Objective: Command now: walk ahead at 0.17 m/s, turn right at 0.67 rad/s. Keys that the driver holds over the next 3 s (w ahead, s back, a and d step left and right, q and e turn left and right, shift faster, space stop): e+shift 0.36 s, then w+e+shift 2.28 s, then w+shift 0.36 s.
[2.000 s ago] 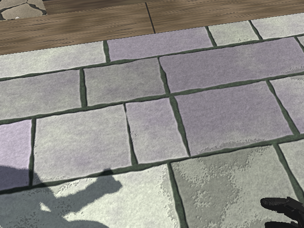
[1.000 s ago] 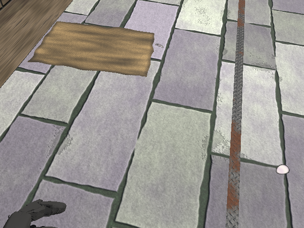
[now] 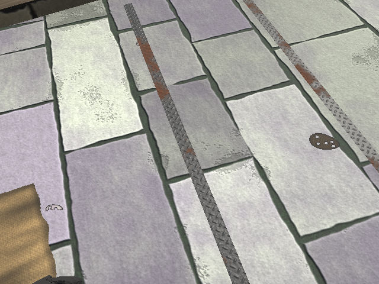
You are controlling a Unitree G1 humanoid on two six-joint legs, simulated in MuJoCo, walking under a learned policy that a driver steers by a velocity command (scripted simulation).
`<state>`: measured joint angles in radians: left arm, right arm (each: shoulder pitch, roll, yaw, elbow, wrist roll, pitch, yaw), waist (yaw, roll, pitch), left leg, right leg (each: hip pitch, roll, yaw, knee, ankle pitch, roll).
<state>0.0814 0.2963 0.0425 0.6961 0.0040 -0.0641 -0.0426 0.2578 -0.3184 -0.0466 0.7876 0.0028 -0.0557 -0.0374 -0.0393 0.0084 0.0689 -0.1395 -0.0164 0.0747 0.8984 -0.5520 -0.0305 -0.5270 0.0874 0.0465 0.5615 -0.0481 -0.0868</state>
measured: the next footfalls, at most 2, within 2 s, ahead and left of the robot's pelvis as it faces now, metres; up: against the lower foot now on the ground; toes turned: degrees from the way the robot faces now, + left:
left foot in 0.40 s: +0.27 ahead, +0.12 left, +0.00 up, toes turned -31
right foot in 0.94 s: +0.25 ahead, -0.29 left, +0.00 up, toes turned -57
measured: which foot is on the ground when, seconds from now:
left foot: up 0.00-0.38, down 0.40-0.96, up 0.98-1.00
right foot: down 0.00-0.38, up 0.40-0.92, down 0.94-1.00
